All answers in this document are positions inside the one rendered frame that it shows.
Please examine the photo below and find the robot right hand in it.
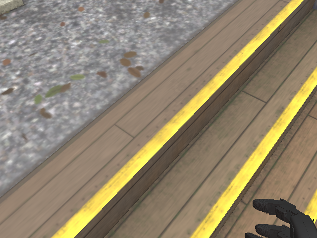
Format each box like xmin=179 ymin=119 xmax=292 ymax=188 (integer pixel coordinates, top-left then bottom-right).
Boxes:
xmin=245 ymin=198 xmax=317 ymax=238

